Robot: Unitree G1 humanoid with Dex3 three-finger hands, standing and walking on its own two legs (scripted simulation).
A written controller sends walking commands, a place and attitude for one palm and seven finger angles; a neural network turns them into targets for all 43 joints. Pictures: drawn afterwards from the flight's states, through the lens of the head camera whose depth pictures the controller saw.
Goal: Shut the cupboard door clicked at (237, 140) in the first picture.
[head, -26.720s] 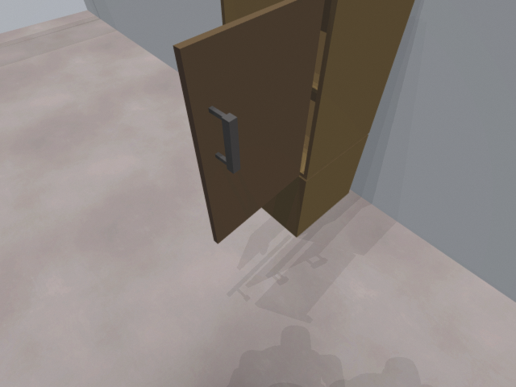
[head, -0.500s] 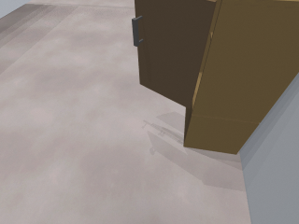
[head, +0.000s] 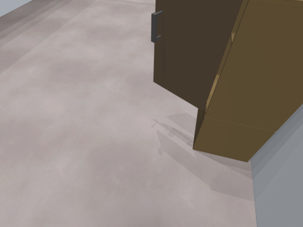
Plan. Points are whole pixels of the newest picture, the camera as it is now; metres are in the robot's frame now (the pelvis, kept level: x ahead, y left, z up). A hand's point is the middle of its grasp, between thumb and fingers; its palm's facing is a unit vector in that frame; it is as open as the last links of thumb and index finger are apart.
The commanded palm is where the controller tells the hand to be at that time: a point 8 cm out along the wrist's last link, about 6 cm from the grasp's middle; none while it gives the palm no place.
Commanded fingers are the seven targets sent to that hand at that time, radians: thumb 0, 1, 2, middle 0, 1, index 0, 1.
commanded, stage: walk to a spot facing it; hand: left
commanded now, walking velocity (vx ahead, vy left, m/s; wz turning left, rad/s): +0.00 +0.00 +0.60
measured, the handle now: (157, 26) +0.99 +0.01 +0.05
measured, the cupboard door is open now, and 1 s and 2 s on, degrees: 63 63 63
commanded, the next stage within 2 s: turn to face it in 1.80 s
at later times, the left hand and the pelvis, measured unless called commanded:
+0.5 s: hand out of the picture -0.01 +0.23 -0.16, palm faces +0.32 -0.89 -0.31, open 7.4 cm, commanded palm none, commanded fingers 0.00 0.90 0.90 -0.20 -0.30 -0.20 -0.30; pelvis -0.03 -0.01 -0.01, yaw +19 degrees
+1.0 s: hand out of the picture -0.04 +0.26 -0.15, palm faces +0.59 -0.77 -0.25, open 7.4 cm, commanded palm none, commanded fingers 0.00 0.90 0.90 -0.20 -0.30 -0.20 -0.30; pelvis +0.02 +0.04 +0.00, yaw +38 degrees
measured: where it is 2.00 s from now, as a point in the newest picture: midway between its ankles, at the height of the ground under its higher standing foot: (100, 217)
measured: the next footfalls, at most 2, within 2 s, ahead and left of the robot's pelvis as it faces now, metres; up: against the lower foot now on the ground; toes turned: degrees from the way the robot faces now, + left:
right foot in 0.46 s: +0.05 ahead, -0.13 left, +0.00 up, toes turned +17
left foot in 0.74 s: -0.06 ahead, +0.15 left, +0.00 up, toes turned +35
